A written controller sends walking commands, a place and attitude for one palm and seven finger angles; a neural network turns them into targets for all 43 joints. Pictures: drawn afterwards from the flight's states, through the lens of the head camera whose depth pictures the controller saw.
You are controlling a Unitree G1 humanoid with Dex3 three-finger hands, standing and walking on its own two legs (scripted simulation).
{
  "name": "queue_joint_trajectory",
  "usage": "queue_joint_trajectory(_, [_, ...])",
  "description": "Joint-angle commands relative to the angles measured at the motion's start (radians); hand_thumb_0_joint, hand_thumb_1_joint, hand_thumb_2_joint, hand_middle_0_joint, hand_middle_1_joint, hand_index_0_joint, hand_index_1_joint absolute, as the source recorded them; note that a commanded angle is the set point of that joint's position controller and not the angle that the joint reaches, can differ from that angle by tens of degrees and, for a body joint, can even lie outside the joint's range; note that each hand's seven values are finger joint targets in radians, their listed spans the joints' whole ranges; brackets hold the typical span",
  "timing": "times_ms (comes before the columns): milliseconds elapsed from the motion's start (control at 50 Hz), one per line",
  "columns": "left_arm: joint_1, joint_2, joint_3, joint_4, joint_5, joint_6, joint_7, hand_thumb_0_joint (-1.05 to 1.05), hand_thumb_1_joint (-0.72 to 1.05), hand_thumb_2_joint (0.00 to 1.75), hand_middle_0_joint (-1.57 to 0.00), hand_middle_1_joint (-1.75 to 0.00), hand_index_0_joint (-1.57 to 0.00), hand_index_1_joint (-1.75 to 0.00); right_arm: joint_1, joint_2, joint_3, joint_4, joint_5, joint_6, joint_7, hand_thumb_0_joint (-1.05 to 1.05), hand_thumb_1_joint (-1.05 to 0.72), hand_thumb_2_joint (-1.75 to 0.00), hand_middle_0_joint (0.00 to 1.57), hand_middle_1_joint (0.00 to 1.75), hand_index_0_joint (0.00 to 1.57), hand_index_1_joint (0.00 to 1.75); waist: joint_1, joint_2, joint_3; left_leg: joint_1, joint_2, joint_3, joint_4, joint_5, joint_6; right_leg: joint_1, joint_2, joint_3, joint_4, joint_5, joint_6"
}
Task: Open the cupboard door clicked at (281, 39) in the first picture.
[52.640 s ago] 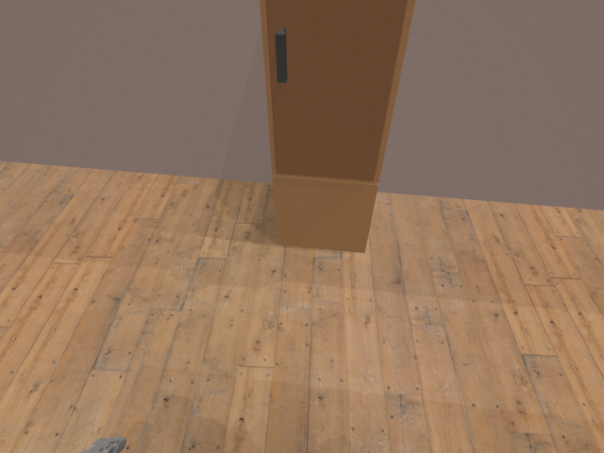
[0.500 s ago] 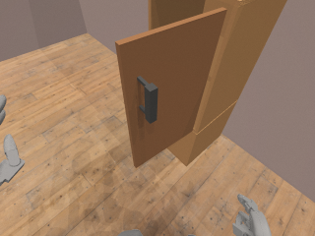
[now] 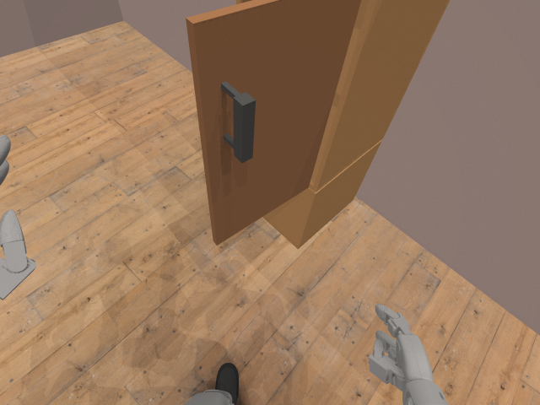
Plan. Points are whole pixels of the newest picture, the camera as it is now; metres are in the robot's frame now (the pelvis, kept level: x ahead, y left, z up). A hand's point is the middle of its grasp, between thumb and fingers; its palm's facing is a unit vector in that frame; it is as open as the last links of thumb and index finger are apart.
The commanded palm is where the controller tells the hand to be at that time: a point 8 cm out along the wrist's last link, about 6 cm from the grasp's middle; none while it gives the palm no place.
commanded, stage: stop stepping back and stand still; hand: left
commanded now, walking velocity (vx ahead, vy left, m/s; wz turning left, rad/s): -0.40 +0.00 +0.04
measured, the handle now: (235, 122) +0.53 +0.12 +0.10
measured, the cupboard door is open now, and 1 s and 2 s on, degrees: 85 85 85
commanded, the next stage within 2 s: let the arm hang, fingers relaxed in 1.20 s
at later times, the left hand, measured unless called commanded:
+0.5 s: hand out of the picture +0.12 +0.25 +0.18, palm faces +0.38 -0.76 -0.52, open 7.4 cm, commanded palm +0.08 +0.29 +0.19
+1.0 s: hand out of the picture +0.08 +0.30 +0.17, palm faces +0.47 -0.75 -0.47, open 7.4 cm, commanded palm +0.02 +0.32 +0.19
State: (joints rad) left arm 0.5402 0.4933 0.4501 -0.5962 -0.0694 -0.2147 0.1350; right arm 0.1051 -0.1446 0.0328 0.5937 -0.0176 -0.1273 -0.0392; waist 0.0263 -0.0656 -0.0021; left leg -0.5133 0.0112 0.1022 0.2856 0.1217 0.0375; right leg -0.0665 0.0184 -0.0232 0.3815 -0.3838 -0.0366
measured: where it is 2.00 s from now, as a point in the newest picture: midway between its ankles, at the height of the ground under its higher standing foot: outside the picture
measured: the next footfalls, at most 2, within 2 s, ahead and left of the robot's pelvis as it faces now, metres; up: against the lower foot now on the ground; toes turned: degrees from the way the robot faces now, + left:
left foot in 0.16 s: +0.09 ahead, +0.09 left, +0.00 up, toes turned +0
left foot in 0.56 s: -0.02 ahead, +0.13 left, +0.00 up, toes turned +2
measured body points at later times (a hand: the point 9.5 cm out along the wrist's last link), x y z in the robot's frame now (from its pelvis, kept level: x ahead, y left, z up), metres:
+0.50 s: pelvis -0.06 -0.01 +0.01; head -0.07 +0.00 +0.46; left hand +0.09 +0.28 +0.21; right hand +0.07 -0.26 -0.08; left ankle -0.04 +0.11 -0.69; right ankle -0.08 -0.10 -0.73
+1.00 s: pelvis -0.11 +0.02 +0.01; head -0.11 +0.02 +0.46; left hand +0.05 +0.33 +0.19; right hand +0.07 -0.21 -0.06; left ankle -0.06 +0.13 -0.73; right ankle -0.08 -0.10 -0.73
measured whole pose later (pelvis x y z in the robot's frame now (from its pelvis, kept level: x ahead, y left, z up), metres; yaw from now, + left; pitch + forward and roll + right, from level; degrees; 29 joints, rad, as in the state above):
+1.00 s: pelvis -0.11 +0.02 +0.01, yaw +1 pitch -1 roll -1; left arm 0.53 0.39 0.41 -0.41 -0.01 -0.21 0.14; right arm 0.21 -0.21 0.02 0.62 -0.01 -0.14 -0.08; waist 0.02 0.02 0.01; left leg -0.28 0.02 0.00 0.47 -0.17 0.01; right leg -0.20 0.01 -0.05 0.41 -0.19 0.00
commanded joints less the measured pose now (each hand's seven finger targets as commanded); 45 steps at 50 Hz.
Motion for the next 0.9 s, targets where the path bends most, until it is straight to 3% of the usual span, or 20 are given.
queue_joint_trajectory(0, [-0.018, 0.269, 0.222, -0.226, -0.022, -0.106, 0.011, 0.0, 0.9, 0.9, -0.2, -0.3, -0.2, -0.3, -0.066, -0.151, -0.044, -0.119, 0.004, -0.022, -0.028, 0.0, -0.9, -0.9, 0.2, 0.3, 0.2, 0.3, 0.016, 0.008, -0.148, 0.334, 0.017, -0.088, 0.466, -0.439, -0.058, -0.353, -0.317, 0.2, -0.163, 0.442, -0.092])
queue_joint_trajectory(20, [-0.028, 0.233, 0.19, -0.186, -0.014, -0.101, 0.005, 0.0, 0.9, 0.9, -0.2, -0.3, -0.2, -0.3, -0.067, -0.136, -0.037, -0.117, 0.008, -0.022, -0.029, 0.0, -0.9, -0.9, 0.2, 0.3, 0.2, 0.3, 0.009, -0.051, -0.123, 0.239, -0.003, -0.087, 0.522, -0.489, -0.062, -0.282, -0.32, 0.194, -0.1, 0.622, -0.101])
queue_joint_trajectory(40, [-0.051, 0.211, 0.173, -0.19, -0.012, -0.091, -0.005, 0.0, 0.9, 0.9, -0.2, -0.3, -0.2, -0.3, -0.085, -0.152, -0.053, -0.121, 0.035, -0.018, -0.037, 0.0, -0.9, -0.9, 0.2, 0.3, 0.2, 0.3, 0.015, -0.166, -0.158, 0.158, -0.039, -0.084, 0.555, -0.509, -0.05, -0.153, -0.278, 0.125, -0.019, 0.917, -0.045])
queue_joint_trajectory(80, [0.05, 0.158, 0.154, -0.094, -0.001, -0.03, -0.006, 0.0, 0.9, 0.9, -0.2, -0.3, -0.2, -0.3, -0.054, -0.149, -0.038, -0.145, 0.035, 0.004, -0.05, 0.0, -0.9, -0.9, 0.2, 0.3, 0.2, 0.3, -0.021, -0.086, -0.141, 0.128, -0.029, -0.054, 0.418, -0.361, -0.03, -0.047, -0.231, 0.051, 0.104, 1.06, -0.005])
queue_joint_trajectory(120, [0.019, 0.133, 0.123, -0.043, -0.003, -0.004, 0.003, 0.0, 0.9, 0.9, -0.2, -0.3, -0.2, -0.3, -0.029, -0.18, -0.036, -0.112, 0.032, 0.011, -0.06, 0.0, -0.9, -0.9, 0.2, 0.3, 0.2, 0.3, -0.053, 0.098, -0.139, 0.362, -0.023, -0.06, 0.28, 0.011, -0.001, -0.175, -0.157, -0.004, 0.173, 0.9, 0.047])
queue_joint_trajectory(140, [-0.017, 0.125, 0.102, -0.047, -0.004, 0.007, 0.002, 0.0, 0.9, 0.9, -0.2, -0.3, -0.2, -0.3, -0.021, -0.206, -0.05, -0.105, 0.036, 0.004, -0.062, 0.0, -0.9, -0.9, 0.2, 0.3, 0.2, 0.3, -0.054, 0.169, -0.142, 0.447, 0.037, -0.128, 0.228, 0.19, 0.023, -0.232, -0.11, -0.038, 0.234, 0.7, 0.08])
queue_joint_trajectory(180, [-0.07, 0.114, 0.076, -0.054, -0.006, -0.006, 0.006, 0.0, 0.9, 0.9, -0.2, -0.3, -0.2, -0.3, 0.04, -0.224, -0.062, -0.107, 0.043, -0.019, -0.049, 0.0, -0.9, -0.9, 0.2, 0.3, 0.2, 0.3, -0.033, 0.234, -0.139, 0.478, 0.182, -0.3, 0.131, 0.35, 0.094, -0.286, -0.015, 0.023, 0.354, 0.023, 0.097])
queue_joint_trajectory(200, [-0.035, 0.126, 0.092, -0.019, 0.007, -0.002, 0.012, 0.0, 0.9, 0.9, -0.2, -0.3, -0.2, -0.3, 0.043, -0.216, -0.064, -0.111, 0.029, -0.031, -0.044, 0.0, -0.9, -0.9, 0.2, 0.3, 0.2, 0.3, -0.02, 0.259, -0.119, 0.411, 0.215, -0.393, 0.075, 0.23, 0.117, -0.294, 0.012, 0.033, 0.347, -0.161, 0.074])
queue_joint_trajectory(240, [-0.048, 0.149, 0.108, -0.084, 0.013, -0.005, 0.009, 0.0, 0.9, 0.9, -0.2, -0.3, -0.2, -0.3, 0.012, -0.221, -0.067, -0.117, 0.011, -0.05, -0.043, 0.0, -0.9, -0.9, 0.2, 0.3, 0.2, 0.3, -0.018, 0.271, -0.068, 0.206, 0.2, -0.41, -0.059, -0.221, 0.1, -0.156, -0.003, 0.031, 0.312, -0.183, 0.046])
queue_joint_trajectory(300, [0.066, 0.14, 0.12, -0.138, 0.019, -0.014, 0.015, 0.0, 0.9, 0.9, -0.2, -0.3, -0.2, -0.3, 0.0, -0.207, -0.066, -0.157, 0.018, -0.039, -0.039, 0.0, -0.9, -0.9, 0.2, 0.3, 0.2, 0.3, -0.014, 0.196, -0.056, 0.02, 0.084, -0.249, -0.023, -0.585, 0.018, 0.028, -0.024, -0.004, 0.06, 0.005, 0.009])
queue_joint_trajectory(320, [0.102, 0.153, 0.131, -0.149, 0.02, -0.02, 0.014, 0.0, 0.9, 0.9, -0.2, -0.3, -0.2, -0.3, -0.004, -0.195, -0.068, -0.168, 0.018, -0.028, -0.034, 0.0, -0.9, -0.9, 0.2, 0.3, 0.2, 0.3, -0.022, 0.106, -0.059, 0.047, 0.015, -0.179, 0.144, -0.573, -0.017, -0.051, -0.106, 0.093, -0.054, -0.073, -0.022])
queue_joint_trajectory(340, [0.108, 0.185, 0.159, -0.178, 0.015, -0.033, 0.015, 0.0, 0.9, 0.9, -0.2, -0.3, -0.2, -0.3, 0.004, -0.191, -0.077, -0.162, 0.014, -0.017, -0.03, 0.0, -0.9, -0.9, 0.2, 0.3, 0.2, 0.3, -0.024, -0.037, -0.086, 0.148, -0.05, -0.121, 0.424, -0.493, -0.053, -0.224, -0.27, 0.291, -0.199, -0.223, -0.082])
queue_joint_trajectory(360, [0.08, 0.164, 0.145, -0.177, 0.014, -0.039, 0.017, 0.0, 0.9, 0.9, -0.2, -0.3, -0.2, -0.3, 0.003, -0.19, -0.086, -0.145, 0.02, -0.015, -0.032, 0.0, -0.9, -0.9, 0.2, 0.3, 0.2, 0.3, -0.012, -0.1, -0.018, 0.118, -0.045, -0.141, 0.666, -0.513, -0.06, -0.373, -0.375, 0.423, -0.259, -0.283, -0.138])
queue_joint_trajectory(400, [0.043, 0.13, 0.143, -0.116, 0.028, -0.041, 0.021, 0.0, 0.9, 0.9, -0.2, -0.3, -0.2, -0.3, 0.036, -0.185, -0.088, -0.108, 0.017, -0.019, -0.039, 0.0, -0.9, -0.9, 0.2, 0.3, 0.2, 0.3, -0.043, -0.032, 0.017, 0.081, 0.001, -0.165, 0.756, -0.478, -0.055, -0.402, -0.325, 0.317, -0.203, -0.124, -0.115])
queue_joint_trajectory(440, [-0.043, 0.129, 0.127, -0.078, 0.038, -0.046, 0.026, 0.0, 0.9, 0.9, -0.2, -0.3, -0.2, -0.3, 0.018, -0.167, -0.067, -0.116, 0.016, -0.029, -0.053, 0.0, -0.9, -0.9, 0.2, 0.3, 0.2, 0.3, -0.044, 0.007, 0.015, 0.108, 0.045, -0.135, 0.535, -0.469, -0.048, -0.291, -0.265, 0.194, -0.115, 0.074, -0.085])
queue_joint_trajectory(500, [-0.087, 0.087, 0.091, 0.009, 0.048, -0.055, 0.043, 0.0, 0.9, 0.9, -0.2, -0.3, -0.2, -0.3, 0.066, -0.179, -0.066, -0.075, 0.012, -0.062, -0.079, 0.0, -0.9, -0.9, 0.2, 0.3, 0.2, 0.3, -0.043, 0.093, -0.012, 0.268, 0.019, -0.103, 0.159, -0.328, -0.023, -0.195, -0.181, 0.129, 0.006, 0.258, -0.03])
queue_joint_trajectory(540, [-0.076, 0.064, 0.053, 0.027, 0.049, -0.053, 0.041, 0.0, 0.9, 0.9, -0.2, -0.3, -0.2, -0.3, 0.06, -0.205, -0.08, -0.081, 0.018, -0.08, -0.086, 0.0, -0.9, -0.9, 0.2, 0.3, 0.2, 0.3, -0.021, 0.187, -0.045, 0.342, 0.104, -0.2, 0.116, -0.094, 0.003, -0.181, -0.091, 0.079, 0.088, 0.297, 0.029])
queue_joint_trajectory(600, [-0.068, 0.092, 0.066, -0.007, 0.056, -0.045, 0.029, 0.0, 0.9, 0.9, -0.2, -0.3, -0.2, -0.3, 0.062, -0.193, -0.072, -0.089, 0.019, -0.076, -0.07, 0.0, -0.9, -0.9, 0.2, 0.3, 0.2, 0.3, -0.033, 0.097, -0.111, 0.328, 0.083, -0.166, 0.19, 0.093, -0.002, -0.089, -0.078, 0.042, 0.104, 0.521, 0.041])
queue_joint_trajectory(780, [0.004, 0.099, 0.102, -0.076, 0.039, -0.055, 0.025, 0.0, 0.9, 0.9, -0.2, -0.3, -0.2, -0.3, 0.02, -0.177, -0.059, -0.124, 0.012, -0.069, -0.045, 0.0, -0.9, -0.9, 0.2, 0.3, 0.2, 0.3, -0.022, 0.143, -0.054, 0.221, 0.053, -0.167, 0.066, -0.387, -0.016, -0.108, -0.067, 0.07, -0.023, 0.132, 0.032])
queue_joint_trajectory(880, [-0.046, 0.072, 0.08, -0.003, 0.043, -0.052, 0.024, 0.0, 0.9, 0.9, -0.2, -0.3, -0.2, -0.3, 0.024, -0.176, -0.06, -0.121, 0.011, -0.059, -0.049, 0.0, -0.9, -0.9, 0.2, 0.3, 0.2, 0.3, -0.031, 0.13, 0.007, 0.212, 0.048, -0.166, 0.055, -0.499, -0.022, -0.174, -0.062, 0.08, -0.091, -0.003, 0.032])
